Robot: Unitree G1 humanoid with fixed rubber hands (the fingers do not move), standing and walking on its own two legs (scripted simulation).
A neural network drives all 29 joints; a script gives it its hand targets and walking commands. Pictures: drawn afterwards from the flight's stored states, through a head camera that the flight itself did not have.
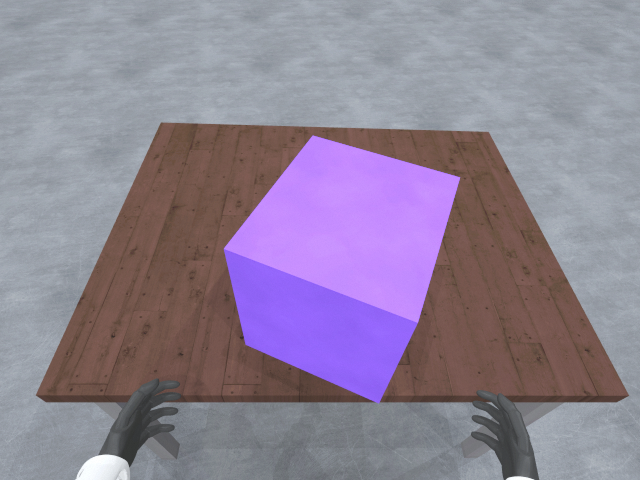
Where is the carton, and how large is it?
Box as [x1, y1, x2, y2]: [224, 136, 459, 402]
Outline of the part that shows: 312,136 224,248 245,343 247,345 378,402 417,323 459,177 316,136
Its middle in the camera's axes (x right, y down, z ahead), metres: +0.04 +0.04 +0.63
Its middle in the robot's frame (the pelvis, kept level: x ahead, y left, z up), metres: +0.43 -0.03 -0.03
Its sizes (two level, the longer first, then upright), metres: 0.274 0.247 0.265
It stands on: a table, 0.61 m high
